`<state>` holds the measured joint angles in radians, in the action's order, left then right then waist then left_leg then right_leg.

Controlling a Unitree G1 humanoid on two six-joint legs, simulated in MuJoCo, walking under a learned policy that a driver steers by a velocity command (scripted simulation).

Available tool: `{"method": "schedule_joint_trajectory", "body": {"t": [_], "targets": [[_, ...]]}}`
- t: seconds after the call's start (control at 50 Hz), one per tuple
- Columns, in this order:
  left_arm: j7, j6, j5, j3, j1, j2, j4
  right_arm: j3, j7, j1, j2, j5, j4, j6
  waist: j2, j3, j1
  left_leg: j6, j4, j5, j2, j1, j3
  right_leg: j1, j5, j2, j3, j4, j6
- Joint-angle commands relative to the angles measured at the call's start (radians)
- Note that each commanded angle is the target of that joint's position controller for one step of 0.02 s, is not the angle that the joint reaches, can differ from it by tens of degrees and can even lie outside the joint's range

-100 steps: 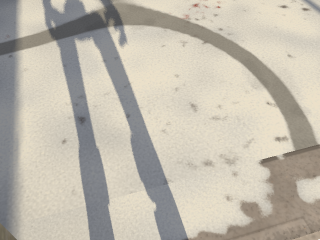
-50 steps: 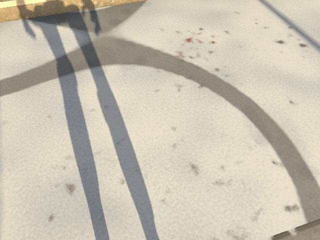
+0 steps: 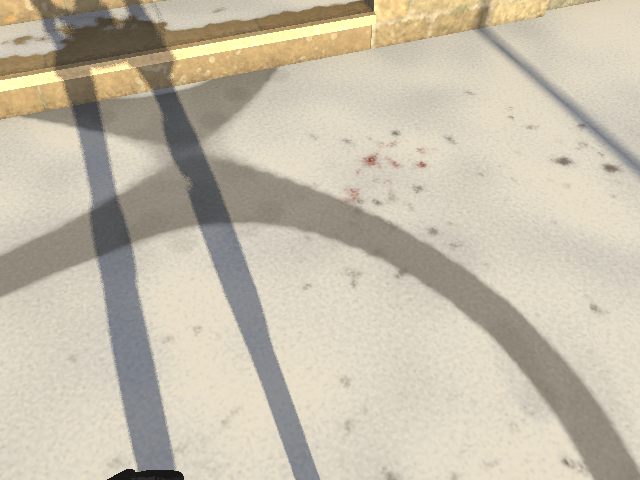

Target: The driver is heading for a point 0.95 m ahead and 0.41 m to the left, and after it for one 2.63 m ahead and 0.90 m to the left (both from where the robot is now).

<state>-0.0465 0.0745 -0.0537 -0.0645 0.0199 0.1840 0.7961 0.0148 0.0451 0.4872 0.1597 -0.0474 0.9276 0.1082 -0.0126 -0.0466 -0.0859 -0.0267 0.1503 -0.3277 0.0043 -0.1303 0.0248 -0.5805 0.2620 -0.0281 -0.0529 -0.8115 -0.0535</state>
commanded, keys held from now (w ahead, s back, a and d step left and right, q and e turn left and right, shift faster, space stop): w+q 0.40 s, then q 0.34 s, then w+q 0.26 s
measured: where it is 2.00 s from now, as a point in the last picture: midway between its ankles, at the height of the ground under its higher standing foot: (122, 373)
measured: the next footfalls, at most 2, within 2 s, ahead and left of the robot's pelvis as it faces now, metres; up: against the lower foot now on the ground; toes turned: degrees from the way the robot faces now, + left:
right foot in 0.10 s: +0.20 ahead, -0.12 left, +0.00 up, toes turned -1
left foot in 0.58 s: +0.47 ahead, +0.15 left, +0.00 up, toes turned +19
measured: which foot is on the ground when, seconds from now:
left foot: down 0.00-0.10, up 0.12-0.56, down 0.58-1.00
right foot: up 0.00-0.08, down 0.10-0.56, up 0.58-1.00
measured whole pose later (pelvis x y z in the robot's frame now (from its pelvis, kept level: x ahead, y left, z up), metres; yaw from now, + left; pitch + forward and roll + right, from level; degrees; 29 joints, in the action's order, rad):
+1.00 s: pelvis +0.44 +0.07 +0.00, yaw +31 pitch +4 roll -2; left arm 0.03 0.06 0.00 -0.06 0.09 0.28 0.75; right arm 0.08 -0.03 0.24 0.27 0.01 0.65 0.01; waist 0.01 -0.02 -0.04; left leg -0.10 0.45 -0.15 -0.14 0.35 -0.16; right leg -0.58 0.18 -0.03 0.12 -0.73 0.07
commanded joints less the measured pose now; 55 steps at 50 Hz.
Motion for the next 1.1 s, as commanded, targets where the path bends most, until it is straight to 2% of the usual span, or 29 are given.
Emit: {"method": "schedule_joint_trajectory", "body": {"t": [0.02,0.06,0.08,0.1,0.12,0.14,0.16,0.18,0.22,0.24,0.26,0.3,0.36,0.4,0.46,0.5,0.54,0.56,0.58,0.6,0.62,0.64,0.68,0.7,0.76,0.84,1.02,1.06,1.1], "targets": [[-0.009,0.014,0.011,0.011,-0.194,0.036,-0.111,0.039,0.027,-0.012,0.193,0.005,-0.021,-0.002,-0.093,0.153,0.056,-0.217,-0.017,0.590,0.255,0.177,-0.134,0.082,-0.093,0.039,-0.051,0.186,0.006],[0.001,0.010,0.019,-0.004,-0.151,0.093,-0.102,0.044,0.029,-0.037,0.210,0.000,-0.008,0.008,-0.102,0.103,0.118,-0.193,0.072,0.839,0.248,0.176,-0.124,0.231,-0.220,0.068,-0.054,0.249,-0.039],[0.012,0.012,0.025,-0.018,-0.090,0.135,-0.091,0.041,0.028,-0.027,0.194,-0.011,0.002,0.017,-0.096,0.044,0.146,-0.139,0.160,0.932,0.202,0.213,-0.090,0.374,-0.263,0.076,-0.051,0.217,-0.081],[0.028,0.014,0.022,-0.035,0.054,0.188,-0.052,0.036,0.026,-0.011,0.167,-0.019,0.000,0.024,-0.043,-0.083,0.187,-0.072,0.348,0.878,0.120,0.278,-0.049,0.592,-0.343,0.031,-0.020,0.187,-0.138],[0.036,0.015,0.003,-0.028,0.261,0.206,-0.004,-0.001,0.021,0.185,0.036,-0.033,0.000,0.031,0.153,-0.358,0.169,0.001,0.642,0.452,-0.010,0.563,-0.051,1.084,-0.514,-0.188,0.275,0.190,-0.346],[0.049,0.017,-0.032,-0.018,0.522,0.158,0.075,-0.013,0.037,0.143,0.016,-0.027,-0.002,0.027,0.250,-0.421,0.269,0.020,1.028,-0.262,-0.112,0.754,-0.088,1.226,-0.435,-0.402,0.642,0.391,-0.442],[0.056,0.035,-0.047,-0.021,0.545,0.150,0.133,0.035,0.049,-0.102,0.111,-0.004,-0.035,0.024,0.153,-0.079,0.301,-0.035,1.263,-0.171,-0.038,0.910,-0.186,0.914,-0.193,-0.350,0.581,0.496,-0.281],[0.059,0.041,-0.014,-0.021,0.400,0.148,0.125,0.042,0.033,-0.132,0.099,0.001,-0.026,0.025,0.119,0.057,0.222,-0.071,1.301,-0.055,0.034,0.908,-0.175,0.652,-0.078,-0.343,0.450,0.533,-0.223],[0.066,0.030,0.005,0.018,0.263,0.007,0.109,0.025,0.015,-0.124,0.027,-0.030,-0.021,0.010,0.032,0.015,0.133,-0.103,1.250,0.049,0.104,0.782,-0.167,0.480,-0.229,-0.314,0.277,0.585,-0.209],[0.044,0.044,0.068,0.004,0.168,0.054,0.073,0.061,-0.036,-0.171,0.116,0.152,-0.082,0.000,0.021,0.038,0.108,-0.068,1.249,0.088,0.099,0.820,-0.138,0.527,-0.298,-0.282,0.214,0.631,-0.145],[0.035,0.054,0.075,0.005,0.142,0.053,0.089,0.060,-0.062,-0.174,0.102,0.156,-0.086,-0.012,0.036,0.020,0.083,-0.060,1.208,0.089,0.122,0.832,-0.149,0.529,-0.310,-0.268,0.162,0.643,-0.126],[0.043,0.054,0.060,0.003,0.151,0.051,0.117,0.064,-0.075,-0.178,0.066,0.122,-0.105,-0.040,0.067,0.073,0.052,-0.040,1.136,0.095,0.144,0.857,-0.147,0.459,-0.326,-0.253,0.065,0.667,-0.095],[0.062,0.049,0.037,-0.005,0.133,0.102,0.119,0.058,-0.054,-0.266,0.061,0.086,-0.166,-0.055,0.075,0.124,0.043,-0.016,0.915,0.256,0.151,0.829,-0.089,0.333,-0.321,-0.194,-0.079,0.697,-0.092],[0.072,0.051,0.042,-0.016,0.166,0.145,0.115,0.051,-0.032,-0.338,0.060,0.078,-0.186,-0.052,0.058,0.115,0.074,-0.020,0.729,0.370,0.135,0.732,-0.031,0.313,-0.318,-0.176,-0.134,0.701,-0.088],[0.089,0.032,0.063,-0.033,0.236,0.216,0.128,0.050,-0.010,-0.453,0.084,0.065,-0.238,-0.055,0.029,0.132,0.111,-0.038,0.554,0.379,0.090,0.747,0.027,0.468,-0.580,-0.216,-0.158,0.624,-0.079],[0.098,0.008,0.072,-0.041,0.254,0.244,0.127,0.067,-0.003,-0.446,0.128,0.057,-0.262,-0.061,0.067,0.090,0.094,-0.066,0.507,0.317,0.032,0.717,0.069,0.589,-0.874,-0.231,-0.174,0.500,-0.052],[0.103,-0.015,0.081,-0.049,0.231,0.270,0.107,0.094,0.006,-0.318,0.187,0.060,-0.247,-0.063,0.100,0.012,0.021,-0.103,0.472,0.254,-0.036,0.562,0.096,0.626,-1.034,-0.226,-0.179,0.289,-0.024],[0.101,-0.021,0.083,-0.047,0.206,0.268,0.091,0.119,-0.001,-0.186,0.237,0.061,-0.214,-0.062,0.079,-0.051,-0.047,-0.132,0.373,0.337,-0.067,0.381,0.084,0.578,-0.939,-0.186,-0.186,0.101,0.007],[0.095,-0.017,0.061,-0.035,0.224,0.234,0.070,0.143,-0.027,-0.109,0.310,0.056,-0.197,-0.069,-0.036,-0.113,-0.068,-0.168,0.359,0.619,0.019,0.142,-0.053,0.380,-0.551,-0.113,-0.188,-0.194,0.066],[0.076,-0.001,0.004,0.001,0.338,0.098,0.042,0.141,-0.043,-0.170,0.391,0.036,-0.225,-0.075,-0.287,-0.190,0.077,-0.318,0.474,1.151,0.260,-0.143,-0.423,0.002,0.432,0.062,-0.112,-0.574,0.124],[0.060,0.023,0.046,0.002,0.352,0.163,0.027,0.130,-0.028,-0.146,0.368,0.024,-0.272,-0.068,-0.198,-0.452,0.025,-0.448,0.331,0.945,0.375,-0.216,-0.701,-0.054,0.443,0.085,0.129,-0.730,0.119],[0.059,0.026,0.080,-0.013,0.232,0.209,-0.005,0.121,-0.023,-0.203,0.322,0.032,-0.293,-0.068,-0.079,-0.359,0.008,-0.393,0.272,0.771,0.320,-0.121,-0.606,-0.105,0.335,0.040,0.153,-0.719,0.104],[0.082,0.007,0.055,-0.015,0.165,0.209,-0.022,0.102,-0.031,-0.327,0.258,0.065,-0.308,-0.071,0.048,-0.136,0.073,-0.298,0.215,0.579,0.232,0.180,-0.448,-0.117,0.179,-0.030,0.130,-0.576,0.108],[0.089,-0.012,0.047,-0.022,0.177,0.222,-0.029,0.100,-0.035,-0.353,0.250,0.056,-0.316,-0.073,0.036,-0.104,0.106,-0.280,0.196,0.560,0.206,0.299,-0.412,-0.056,0.153,-0.047,0.139,-0.526,0.105],[0.098,-0.041,0.038,-0.022,0.199,0.190,-0.054,0.103,-0.044,-0.346,0.258,0.040,-0.329,-0.070,-0.018,-0.111,0.134,-0.260,0.172,0.531,0.148,0.431,-0.357,0.010,0.104,-0.043,0.131,-0.417,0.108],[0.098,-0.040,0.037,-0.019,0.098,0.181,-0.096,0.106,-0.072,-0.318,0.264,0.059,-0.347,-0.079,-0.064,-0.096,0.093,-0.239,0.107,-0.018,0.113,0.423,-0.427,-0.083,-0.037,-0.039,0.149,-0.212,0.125],[0.068,0.022,0.061,-0.018,-0.030,0.177,-0.144,0.110,-0.073,-0.243,0.274,0.060,-0.347,-0.088,-0.126,-0.041,0.027,-0.211,0.140,-0.123,0.103,0.372,-0.513,0.032,-0.053,0.036,0.152,0.193,0.110],[0.059,0.035,0.070,-0.025,-0.008,0.186,-0.145,0.107,-0.067,-0.241,0.267,0.060,-0.351,-0.093,-0.138,-0.029,0.040,-0.212,0.160,-0.162,0.094,0.407,-0.545,0.132,-0.015,0.056,0.140,0.257,0.088],[0.053,0.047,0.076,-0.037,0.078,0.187,-0.123,0.098,-0.066,-0.262,0.242,0.065,-0.359,-0.098,-0.128,-0.019,0.100,-0.183,0.224,-0.220,0.051,0.481,-0.541,0.306,-0.051,0.051,0.121,0.383,0.057]]}}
